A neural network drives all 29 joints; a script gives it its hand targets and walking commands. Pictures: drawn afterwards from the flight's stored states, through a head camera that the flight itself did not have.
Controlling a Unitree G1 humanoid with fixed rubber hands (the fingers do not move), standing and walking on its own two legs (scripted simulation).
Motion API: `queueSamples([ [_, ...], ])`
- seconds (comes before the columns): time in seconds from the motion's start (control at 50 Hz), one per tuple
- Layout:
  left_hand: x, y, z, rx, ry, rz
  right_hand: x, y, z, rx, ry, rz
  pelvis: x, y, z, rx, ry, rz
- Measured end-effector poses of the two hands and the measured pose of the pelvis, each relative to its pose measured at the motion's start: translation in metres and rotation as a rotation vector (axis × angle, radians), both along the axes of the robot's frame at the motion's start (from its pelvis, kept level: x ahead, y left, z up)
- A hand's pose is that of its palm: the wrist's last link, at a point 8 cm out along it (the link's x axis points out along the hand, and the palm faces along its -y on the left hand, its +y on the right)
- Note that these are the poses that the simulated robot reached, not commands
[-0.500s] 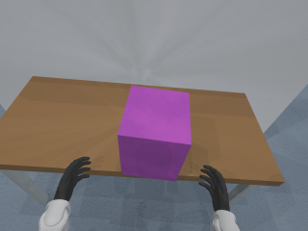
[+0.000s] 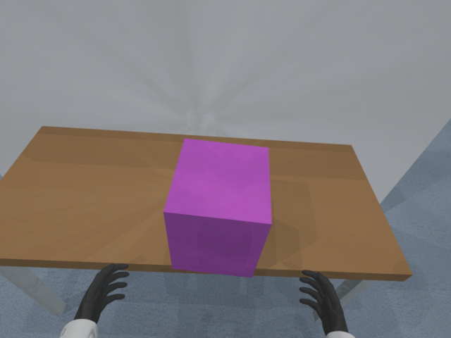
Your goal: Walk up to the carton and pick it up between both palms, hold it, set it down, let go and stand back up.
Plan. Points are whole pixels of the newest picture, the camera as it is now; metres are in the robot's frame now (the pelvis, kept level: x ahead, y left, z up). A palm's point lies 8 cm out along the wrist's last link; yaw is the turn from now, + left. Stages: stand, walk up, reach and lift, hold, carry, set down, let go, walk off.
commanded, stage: set down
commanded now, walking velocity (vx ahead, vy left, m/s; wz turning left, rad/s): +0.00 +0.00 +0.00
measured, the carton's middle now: (219, 209) +0.41 +0.03 -0.07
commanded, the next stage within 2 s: let go in 0.60 s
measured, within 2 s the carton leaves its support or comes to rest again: neither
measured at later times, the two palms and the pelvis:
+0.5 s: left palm (93, 324) +0.15 +0.23 -0.07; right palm out of the picture +0.16 -0.21 -0.07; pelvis -0.01 +0.00 +0.00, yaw +0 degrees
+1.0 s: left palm (101, 322) +0.16 +0.22 -0.08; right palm out of the picture +0.15 -0.23 -0.08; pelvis -0.01 +0.00 +0.00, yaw -1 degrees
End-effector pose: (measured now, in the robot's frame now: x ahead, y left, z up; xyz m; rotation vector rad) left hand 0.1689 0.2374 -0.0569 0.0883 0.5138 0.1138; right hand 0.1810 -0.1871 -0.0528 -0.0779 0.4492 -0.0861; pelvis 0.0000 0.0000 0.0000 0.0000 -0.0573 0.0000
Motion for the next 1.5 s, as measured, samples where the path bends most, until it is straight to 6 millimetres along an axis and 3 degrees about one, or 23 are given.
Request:
queueSamples([
  [0.52,-0.016,-0.006,-0.014,0.042,0.23,-0.012,-0.023,-0.023,-0.017,-0.064,0.184,0.008,-0.007,-0.003,0.002,0.002,-0.007,-0.008],
  [0.62,-0.008,-0.01,-0.005,0.039,0.17,-0.021,-0.022,-0.028,-0.011,-0.063,0.149,-0.009,-0.008,-0.003,0.002,0.0,0.004,-0.006],
  [0.9,-0.017,-0.015,-0.022,0.055,0.307,-0.028,-0.026,-0.038,-0.021,-0.095,0.232,0.002,-0.007,-0.002,0.001,0.0,-0.001,-0.01],
  [1.16,-0.004,-0.021,-0.017,0.055,0.28,-0.039,-0.026,-0.049,-0.019,-0.108,0.225,0.0,-0.005,-0.005,0.001,0.0,0.006,-0.013],
  [1.2,-0.003,-0.019,-0.016,0.077,0.263,-0.043,-0.034,-0.052,-0.028,-0.122,0.302,0.001,-0.006,-0.005,0.0,-0.002,0.024,0.001],
  [1.34,-0.041,0.011,-0.024,0.114,0.302,0.074,-0.078,-0.063,-0.063,-0.131,0.573,0.013,-0.01,-0.006,-0.005,-0.007,0.052,0.042],
  [1.5,-0.092,0.021,-0.041,0.114,0.411,0.147,-0.091,-0.06,-0.069,-0.137,0.622,0.033,-0.014,-0.005,-0.007,-0.009,0.053,0.071],
])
